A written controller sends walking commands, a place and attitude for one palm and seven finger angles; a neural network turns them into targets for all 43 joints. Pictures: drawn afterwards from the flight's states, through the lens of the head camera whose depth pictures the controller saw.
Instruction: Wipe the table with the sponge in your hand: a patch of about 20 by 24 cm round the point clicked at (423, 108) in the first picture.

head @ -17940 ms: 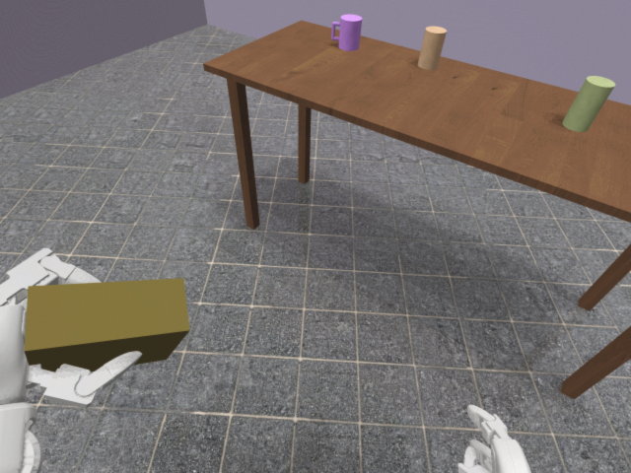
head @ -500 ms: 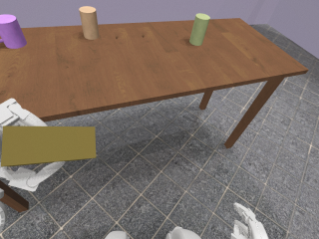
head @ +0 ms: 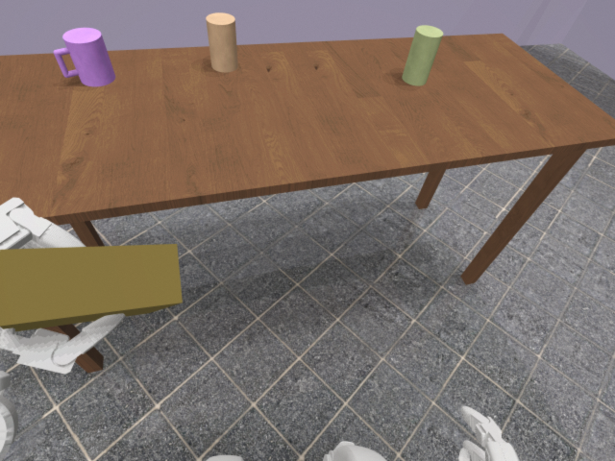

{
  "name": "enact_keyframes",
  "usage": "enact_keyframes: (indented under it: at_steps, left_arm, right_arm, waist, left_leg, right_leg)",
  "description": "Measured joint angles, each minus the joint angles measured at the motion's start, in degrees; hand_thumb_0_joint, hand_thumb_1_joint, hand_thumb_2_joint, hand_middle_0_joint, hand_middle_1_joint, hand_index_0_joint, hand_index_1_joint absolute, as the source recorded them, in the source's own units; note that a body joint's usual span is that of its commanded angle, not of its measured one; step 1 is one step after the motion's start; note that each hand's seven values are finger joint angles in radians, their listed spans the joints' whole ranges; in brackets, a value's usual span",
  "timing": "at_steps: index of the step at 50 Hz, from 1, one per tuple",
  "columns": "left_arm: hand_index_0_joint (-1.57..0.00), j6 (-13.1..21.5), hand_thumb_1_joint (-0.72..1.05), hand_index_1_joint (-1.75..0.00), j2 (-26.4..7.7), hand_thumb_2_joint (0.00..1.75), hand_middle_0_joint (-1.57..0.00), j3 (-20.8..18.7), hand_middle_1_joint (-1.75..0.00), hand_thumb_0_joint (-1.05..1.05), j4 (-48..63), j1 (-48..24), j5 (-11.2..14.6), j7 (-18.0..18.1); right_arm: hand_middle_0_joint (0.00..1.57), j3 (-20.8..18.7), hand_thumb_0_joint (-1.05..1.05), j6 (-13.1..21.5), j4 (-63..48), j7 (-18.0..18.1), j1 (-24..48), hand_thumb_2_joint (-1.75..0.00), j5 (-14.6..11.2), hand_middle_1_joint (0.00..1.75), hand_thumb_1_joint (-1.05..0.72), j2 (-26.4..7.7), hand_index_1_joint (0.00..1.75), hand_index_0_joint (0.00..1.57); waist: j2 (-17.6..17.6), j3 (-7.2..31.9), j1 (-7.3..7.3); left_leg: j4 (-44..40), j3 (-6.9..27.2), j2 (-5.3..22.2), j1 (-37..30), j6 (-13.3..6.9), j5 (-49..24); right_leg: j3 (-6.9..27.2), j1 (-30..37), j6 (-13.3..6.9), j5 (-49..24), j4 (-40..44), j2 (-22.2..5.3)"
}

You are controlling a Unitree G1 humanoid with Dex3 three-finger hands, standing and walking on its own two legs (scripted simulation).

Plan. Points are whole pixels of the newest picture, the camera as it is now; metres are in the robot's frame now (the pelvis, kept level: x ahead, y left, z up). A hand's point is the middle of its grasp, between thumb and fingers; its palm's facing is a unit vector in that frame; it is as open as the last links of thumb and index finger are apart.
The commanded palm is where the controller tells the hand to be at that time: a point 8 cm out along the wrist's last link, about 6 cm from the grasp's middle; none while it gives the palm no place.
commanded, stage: come to a stop and stand still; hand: left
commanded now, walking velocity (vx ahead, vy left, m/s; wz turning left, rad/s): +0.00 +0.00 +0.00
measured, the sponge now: (116, 286) +0.23 +0.21 +0.16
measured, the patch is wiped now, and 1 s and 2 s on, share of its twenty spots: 0.00 0.00 0.00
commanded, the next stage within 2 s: look again from close up in 1.00 s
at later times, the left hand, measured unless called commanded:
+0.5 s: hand (72, 249) +0.25 +0.25 +0.19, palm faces +0.43 -0.81 -0.39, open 9.3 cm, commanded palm +0.19 +0.28 +0.20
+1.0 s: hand (70, 226) +0.28 +0.27 +0.18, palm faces +0.43 -0.81 -0.39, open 9.3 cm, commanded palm +0.22 +0.29 +0.20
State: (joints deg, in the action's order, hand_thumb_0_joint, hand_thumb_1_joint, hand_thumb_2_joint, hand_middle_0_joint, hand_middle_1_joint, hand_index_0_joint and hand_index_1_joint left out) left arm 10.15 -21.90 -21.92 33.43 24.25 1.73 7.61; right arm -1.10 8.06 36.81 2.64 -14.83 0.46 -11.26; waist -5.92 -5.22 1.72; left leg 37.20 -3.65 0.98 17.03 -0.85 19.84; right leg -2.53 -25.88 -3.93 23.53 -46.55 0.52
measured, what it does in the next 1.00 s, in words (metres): steps on the spot: right foot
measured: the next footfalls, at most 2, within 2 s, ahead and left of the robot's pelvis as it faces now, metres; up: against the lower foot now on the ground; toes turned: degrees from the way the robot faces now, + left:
right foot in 0.18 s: +0.09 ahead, -0.09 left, +0.00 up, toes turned -1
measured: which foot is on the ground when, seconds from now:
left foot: down 0.00-1.00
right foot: up 0.00-0.16, down 0.18-1.00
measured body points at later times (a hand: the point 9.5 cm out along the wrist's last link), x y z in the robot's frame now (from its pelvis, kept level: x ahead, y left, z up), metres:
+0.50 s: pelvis +0.03 -0.01 +0.02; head +0.06 +0.00 +0.47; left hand +0.22 +0.29 +0.21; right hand +0.21 -0.23 -0.06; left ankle +0.05 +0.11 -0.72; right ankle +0.05 -0.09 -0.72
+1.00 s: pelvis +0.07 +0.01 +0.02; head +0.09 +0.01 +0.47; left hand +0.25 +0.31 +0.20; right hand +0.25 -0.21 -0.06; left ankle +0.05 +0.11 -0.72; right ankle +0.05 -0.09 -0.72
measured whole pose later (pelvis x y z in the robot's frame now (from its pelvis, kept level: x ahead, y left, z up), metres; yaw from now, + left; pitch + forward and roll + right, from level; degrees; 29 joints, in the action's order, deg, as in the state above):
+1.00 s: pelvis +0.07 +0.01 +0.02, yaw +1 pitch +0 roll -1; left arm 8.2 -20.6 -19.8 27.6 26.5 3.0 9.5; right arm 0.8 3.6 32.9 2.3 -10.5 -0.4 -11.5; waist 0.5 -2.5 0.9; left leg 27.5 -2.9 1.0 12.2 -0.9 15.4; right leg -3.1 -9.9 -1.4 14.8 -24.6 1.3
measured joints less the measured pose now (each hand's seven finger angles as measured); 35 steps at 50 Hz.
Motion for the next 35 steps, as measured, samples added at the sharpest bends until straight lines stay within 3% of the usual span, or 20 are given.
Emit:
enact_keyframes:
  at_steps: [2,4,7,9,10,14,18,21,27,35]
  left_arm:
    - [-0.82,0.5,-0.44,-1.35,-0.6,1.03,-0.8,-0.7,-1.36,-0.02,-1.6,-2.1,-0.3,0.2]
    - [-0.82,0.8,-0.44,-1.35,-1.2,1.03,-0.8,-1.6,-1.36,-0.02,-3.2,-2.6,-0.2,0.0]
    - [-0.82,1.1,-0.44,-1.35,-1.7,1.03,-0.8,-2.6,-1.36,-0.02,-4.4,0.2,0.6,-0.1]
    - [-0.82,1.0,-0.44,-1.35,-2.7,1.03,-0.8,-3.2,-1.36,-0.02,-4.8,2.7,0.8,-0.1]
    - [-0.82,0.9,-0.44,-1.35,-2.7,1.03,-0.8,-3.3,-1.36,-0.02,-5.2,3.3,0.7,-0.1]
    - [-0.82,-1.1,-0.44,-1.35,1.4,1.03,-0.8,0.5,-1.36,-0.02,-8.3,0.3,0.8,0.0]
    - [-0.82,-2.1,-0.44,-1.36,4.1,1.03,-0.8,3.0,-1.36,-0.02,-6.6,-0.3,0.6,0.8]
    - [-0.82,-1.0,-0.44,-1.36,2.9,1.03,-0.8,3.0,-1.36,-0.02,-4.4,0.2,0.7,0.9]
    - [-0.82,0.4,-0.44,-1.36,0.0,1.03,-0.8,0.6,-1.36,-0.02,-4.7,1.0,0.4,1.2]
    - [-0.82,-1.2,-0.44,-1.36,0.6,1.03,-0.8,1.6,-1.36,-0.02,-5.8,2.8,1.0,1.5]
  right_arm:
    - [0.2,-0.2,0.02,0.8,-0.4,-0.3,1.5,-0.9,0.1,0.3,-0.9,0.8,0.3,0.2]
    - [0.2,-0.1,0.02,0.9,-1.1,-1.3,2.2,-0.9,-0.3,0.3,-0.9,1.4,0.3,0.2]
    - [0.2,0.6,0.02,0.2,-2.9,-2.3,2.0,-0.9,-0.7,0.3,-0.9,1.8,0.3,0.2]
    - [0.2,1.3,0.01,-0.3,-4.1,-2.5,1.2,-0.9,-0.9,0.3,-0.9,2.0,0.3,0.2]
    - [0.21,1.5,0.01,-0.5,-4.3,-2.5,1.2,-0.9,-0.9,0.3,-0.9,1.9,0.3,0.2]
    - [0.21,1.2,0.01,-1.8,-1.2,-2.3,2.2,-0.9,-1.1,0.3,-0.9,0.4,0.3,0.2]
    - [0.21,1.8,0.02,-2.6,-0.4,-1.6,2.2,-0.9,-0.4,0.3,-0.9,-0.5,0.3,0.2]
    - [0.21,1.3,0.02,-2.3,-1.0,-1.0,2.5,-0.9,-0.3,0.3,-0.9,-0.5,0.3,0.21]
    - [0.2,0.9,0.02,-1.6,-2.9,-1.0,2.6,-0.9,-0.6,0.3,-0.9,-0.6,0.3,0.2]
    - [0.2,1.2,0.02,-2.6,-3.4,-1.1,4.3,-0.9,-0.8,0.3,-0.9,-0.7,0.3,0.2]
  waist:
    - [0.5,-0.3,-1.14]
    - [2.1,0.5,-2.48]
    - [5.1,2.6,-2.96]
    - [5.9,3.9,-2.43]
    - [6.4,4.1,-1.85]
    - [8.1,2.7,-0.12]
    - [5.9,1.4,0.22]
    - [4.6,0.2,-0.12]
    - [5.3,0.9,-1.26]
    - [6.2,1.4,-1.73]
  left_leg:
    - [-0.5,0.4,-0.4,-0.6,0.8,-1.8]
    - [-2.1,1.5,-0.2,-0.9,0.7,-3.3]
    - [-3.8,2.4,0.9,-0.8,1.1,-4.1]
    - [-2.3,2.2,1.2,0.0,1.6,-2.9]
    - [-0.3,2.1,1.7,0.8,1.5,-1.5]
    - [8.3,4.0,0.8,3.7,0.5,2.5]
    - [-2.0,2.1,0.0,0.3,-0.1,-2.2]
    - [-6.7,1.7,0.0,-2.2,0.6,-7.1]
    - [-9.2,1.6,0.5,-3.2,0.8,-6.4]
    - [-9.2,0.8,0.7,-4.1,0.6,-4.8]
  right_leg:
    - [1.3,-2.2,1.1,2.1,-10.2,1.3]
    - [1.4,-3.4,1.7,0.6,-14.7,2.0]
    - [-0.1,0.4,2.3,-1.2,-3.8,1.3]
    - [-0.4,6.1,2.6,-2.4,8.4,0.4]
    - [-0.7,7.1,1.9,-6.5,11.4,0.5]
    - [-2.0,8.7,0.1,-7.9,11.8,1.3]
    - [-1.8,10.7,0.4,-8.4,14.5,0.6]
    - [-1.7,11.7,0.9,-8.0,14.8,0.5]
    - [-1.5,13.8,1.3,-9.6,20.0,1.2]
    - [-0.6,14.9,1.7,-8.9,21.0,1.4]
